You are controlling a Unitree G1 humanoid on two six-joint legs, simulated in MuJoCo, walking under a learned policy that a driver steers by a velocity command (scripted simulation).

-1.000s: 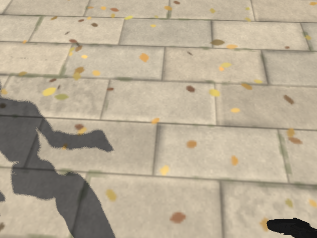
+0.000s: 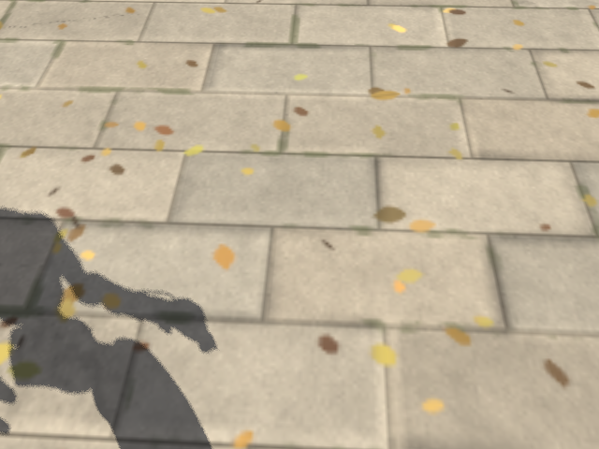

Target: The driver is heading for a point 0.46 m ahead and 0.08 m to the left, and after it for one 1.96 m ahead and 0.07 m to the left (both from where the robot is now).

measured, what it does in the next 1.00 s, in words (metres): walks ahead: left foot, then right foot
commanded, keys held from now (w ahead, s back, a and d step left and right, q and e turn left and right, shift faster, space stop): w+q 0.34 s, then w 0.06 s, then no key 0.02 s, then e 0.58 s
